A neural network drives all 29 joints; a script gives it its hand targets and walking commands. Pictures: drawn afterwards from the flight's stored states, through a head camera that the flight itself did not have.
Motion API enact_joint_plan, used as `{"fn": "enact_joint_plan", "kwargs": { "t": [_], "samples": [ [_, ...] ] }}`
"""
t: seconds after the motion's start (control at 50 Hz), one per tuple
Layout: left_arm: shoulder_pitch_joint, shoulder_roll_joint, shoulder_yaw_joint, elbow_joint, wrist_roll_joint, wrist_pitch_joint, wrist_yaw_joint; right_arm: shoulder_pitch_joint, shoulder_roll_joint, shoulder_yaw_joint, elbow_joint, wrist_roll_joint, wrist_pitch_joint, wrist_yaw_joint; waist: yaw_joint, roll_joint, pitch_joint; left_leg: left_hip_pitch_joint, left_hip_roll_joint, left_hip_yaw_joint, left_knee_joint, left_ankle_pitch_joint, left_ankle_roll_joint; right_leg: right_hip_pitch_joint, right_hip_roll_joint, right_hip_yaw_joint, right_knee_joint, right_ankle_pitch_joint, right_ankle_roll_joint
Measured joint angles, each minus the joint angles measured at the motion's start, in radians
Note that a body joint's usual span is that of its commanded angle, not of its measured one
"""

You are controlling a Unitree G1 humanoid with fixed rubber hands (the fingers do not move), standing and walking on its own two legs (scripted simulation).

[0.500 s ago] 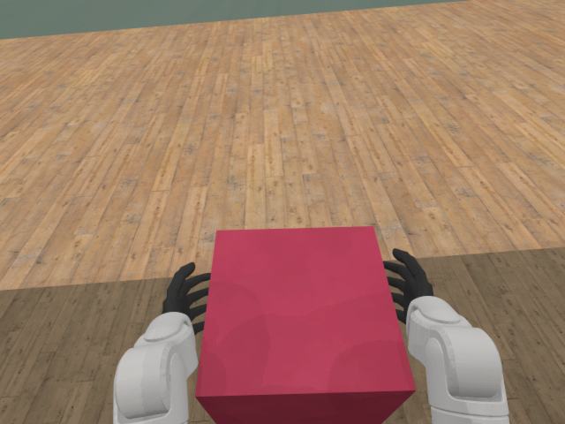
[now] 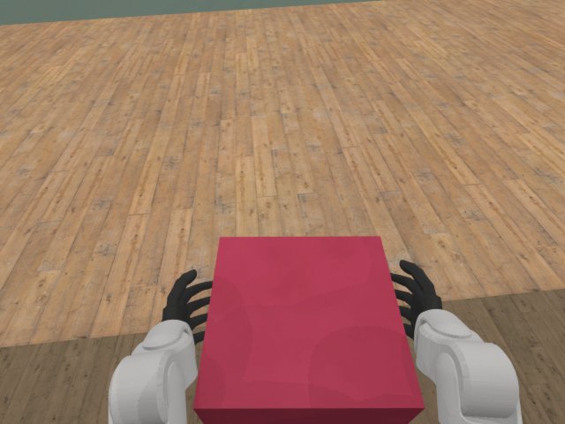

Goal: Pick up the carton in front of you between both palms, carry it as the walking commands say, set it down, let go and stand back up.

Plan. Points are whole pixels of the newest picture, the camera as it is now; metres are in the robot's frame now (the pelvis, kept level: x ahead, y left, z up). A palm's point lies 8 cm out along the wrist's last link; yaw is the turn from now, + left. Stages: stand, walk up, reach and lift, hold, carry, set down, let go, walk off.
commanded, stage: carry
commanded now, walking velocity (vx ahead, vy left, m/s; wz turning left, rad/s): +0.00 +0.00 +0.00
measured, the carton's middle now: (299, 351) +0.25 -0.01 +0.01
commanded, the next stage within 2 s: none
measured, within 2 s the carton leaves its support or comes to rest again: neither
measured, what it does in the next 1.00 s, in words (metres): walks ahead: right foot, then left foot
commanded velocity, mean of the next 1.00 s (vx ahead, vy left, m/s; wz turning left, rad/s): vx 0.00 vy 0.00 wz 0.00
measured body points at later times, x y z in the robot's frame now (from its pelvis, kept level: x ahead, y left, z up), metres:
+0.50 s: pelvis +0.23 -0.02 -0.01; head +0.26 -0.03 +0.44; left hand +0.53 +0.15 +0.08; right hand +0.56 -0.15 +0.08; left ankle +0.16 +0.08 -0.74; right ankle +0.30 -0.09 -0.74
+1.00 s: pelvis +0.27 -0.01 -0.01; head +0.30 +0.00 +0.44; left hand +0.61 +0.18 +0.10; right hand +0.64 -0.13 +0.10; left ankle +0.16 +0.08 -0.73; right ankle +0.30 -0.09 -0.73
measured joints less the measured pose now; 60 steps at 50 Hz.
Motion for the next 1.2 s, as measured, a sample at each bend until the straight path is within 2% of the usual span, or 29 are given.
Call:
{"fn": "enact_joint_plan", "kwargs": {
  "t": [0.08, 0.18, 0.28, 0.3, 0.34, 0.38, 0.4, 0.44, 0.5, 0.62, 0.74, 0.82, 1.02, 1.2],
  "samples": [
    [0.012, -0.001, -0.014, 0.005, 0.015, -0.031, -0.011, 0.007, 0.0, -0.005, 0.0, 0.004, -0.023, 0.002, -0.013, 0.015, -0.006, 0.107, 0.007, -0.025, -0.109, -0.006, -0.012, -0.118, -0.004, -0.033, -0.186, 0.06, 0.01],
    [0.013, -0.001, -0.014, -0.035, 0.024, -0.048, -0.011, -0.02, -0.001, -0.005, -0.013, 0.011, -0.036, 0.006, 0.01, 0.007, 0.005, 0.208, 0.017, -0.045, -0.128, -0.077, -0.04, -0.16, 0.017, -0.077, -0.429, 0.157, 0.017],
    [-0.065, -0.002, 0.02, -0.047, 0.007, -0.031, 0.0, -0.097, 0.003, -0.024, -0.02, 0.008, -0.025, 0.006, 0.035, 0.006, 0.027, 0.267, 0.024, -0.054, 0.013, -0.235, -0.075, -0.068, 0.062, -0.143, -0.633, 0.337, 0.005],
    [-0.094, -0.005, 0.03, -0.031, 0.004, -0.03, 0.001, -0.12, 0.002, -0.036, -0.012, 0.006, -0.023, 0.006, 0.037, 0.008, 0.028, 0.261, 0.029, -0.054, 0.079, -0.277, -0.083, -0.031, 0.067, -0.152, -0.663, 0.34, -0.02],
    [-0.163, -0.01, 0.044, 0.032, 0.004, -0.038, 0.007, -0.184, -0.02, -0.062, 0.032, 0.011, -0.016, 0.006, 0.054, 0.049, 0.042, 0.198, 0.055, -0.096, 0.256, -0.304, -0.096, -0.028, 0.087, -0.166, -0.608, 0.21, -0.074],
    [-0.222, -0.003, 0.058, 0.096, -0.002, -0.039, 0.014, -0.237, -0.039, -0.079, 0.086, 0.016, -0.01, 0.003, 0.06, 0.063, 0.062, 0.125, 0.037, -0.162, 0.377, -0.36, -0.096, -0.025, 0.088, -0.17, -0.583, 0.159, -0.078],
    [-0.241, 0.001, 0.065, 0.121, -0.005, -0.038, 0.016, -0.258, -0.04, -0.086, 0.111, 0.016, -0.008, 0.001, 0.059, 0.063, 0.069, 0.099, 0.028, -0.18, 0.379, -0.379, -0.092, -0.018, 0.086, -0.171, -0.589, 0.156, -0.071],
    [-0.269, 0.005, 0.085, 0.159, -0.009, -0.04, 0.017, -0.294, -0.034, -0.101, 0.153, 0.012, -0.009, -0.003, 0.052, 0.053, 0.082, 0.073, 0.021, -0.194, 0.28, -0.362, -0.084, -0.001, 0.081, -0.172, -0.609, 0.151, -0.072],
    [-0.307, 0.008, 0.112, 0.201, -0.012, -0.059, 0.018, -0.343, -0.024, -0.123, 0.208, 0.007, -0.03, -0.005, 0.043, 0.034, 0.095, 0.092, 0.021, -0.184, 0.133, -0.173, -0.085, 0.024, 0.077, -0.168, -0.615, 0.133, -0.069],
    [-0.426, 0.041, 0.138, 0.303, -0.015, -0.094, 0.017, -0.459, -0.048, -0.148, 0.314, 0.01, -0.074, -0.01, 0.036, 0.018, 0.077, 0.118, 0.014, -0.182, 0.13, -0.232, -0.093, 0.029, 0.067, -0.164, -0.579, 0.079, -0.057],
    [-0.503, 0.055, 0.165, 0.392, -0.013, -0.091, 0.019, -0.528, -0.063, -0.169, 0.405, 0.015, -0.078, -0.018, 0.034, 0.015, 0.06, 0.117, 0.012, -0.178, 0.153, -0.242, -0.091, 0.023, 0.059, -0.155, -0.543, 0.052, -0.047],
    [-0.494, 0.042, 0.178, 0.406, -0.007, -0.088, 0.019, -0.518, -0.048, -0.185, 0.419, 0.009, -0.078, -0.019, 0.033, 0.012, 0.058, 0.124, 0.009, -0.172, 0.148, -0.23, -0.089, 0.028, 0.057, -0.146, -0.544, 0.059, -0.041],
    [-0.466, 0.033, 0.169, 0.355, -0.012, -0.103, 0.018, -0.485, -0.031, -0.186, 0.361, 0.012, -0.094, -0.018, 0.037, 0.011, 0.08, 0.131, 0.006, -0.158, 0.131, -0.224, -0.079, 0.039, 0.057, -0.128, -0.571, 0.07, -0.027],
    [-0.45, 0.034, 0.163, 0.373, -0.012, -0.099, 0.018, -0.462, -0.029, -0.181, 0.371, 0.007, -0.089, -0.017, 0.039, 0.015, 0.067, 0.137, 0.007, -0.151, 0.132, -0.249, -0.068, 0.04, 0.053, -0.126, -0.56, 0.066, -0.018]
  ]
}}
